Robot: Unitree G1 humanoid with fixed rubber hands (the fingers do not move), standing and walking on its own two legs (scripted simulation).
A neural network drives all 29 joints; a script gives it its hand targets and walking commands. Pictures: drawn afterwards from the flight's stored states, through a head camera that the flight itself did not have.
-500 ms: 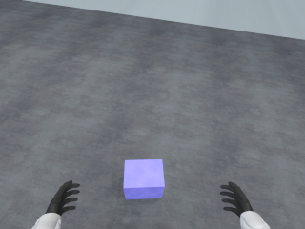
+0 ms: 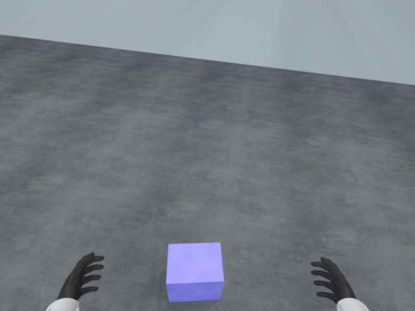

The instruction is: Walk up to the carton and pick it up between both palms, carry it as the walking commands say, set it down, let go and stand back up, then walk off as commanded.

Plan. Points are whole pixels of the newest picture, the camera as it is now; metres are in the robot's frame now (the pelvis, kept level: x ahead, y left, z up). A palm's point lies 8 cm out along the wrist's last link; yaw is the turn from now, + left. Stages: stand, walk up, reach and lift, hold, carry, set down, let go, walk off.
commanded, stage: stand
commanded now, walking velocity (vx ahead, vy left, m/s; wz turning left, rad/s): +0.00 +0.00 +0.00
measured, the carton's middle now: (194, 272) +0.47 +0.03 -0.66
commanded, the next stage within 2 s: walk off in 1.24 s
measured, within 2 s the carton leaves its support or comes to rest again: neither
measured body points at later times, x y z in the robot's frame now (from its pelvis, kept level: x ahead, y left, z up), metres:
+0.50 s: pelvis -0.02 +0.00 +0.00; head -0.07 +0.01 +0.45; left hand +0.16 +0.27 -0.06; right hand +0.16 -0.28 -0.06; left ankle +0.02 +0.08 -0.73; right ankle -0.03 -0.11 -0.73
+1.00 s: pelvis -0.04 +0.01 +0.00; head -0.11 +0.02 +0.44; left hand +0.13 +0.28 -0.07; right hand +0.13 -0.27 -0.06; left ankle +0.02 +0.08 -0.73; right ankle -0.03 -0.11 -0.73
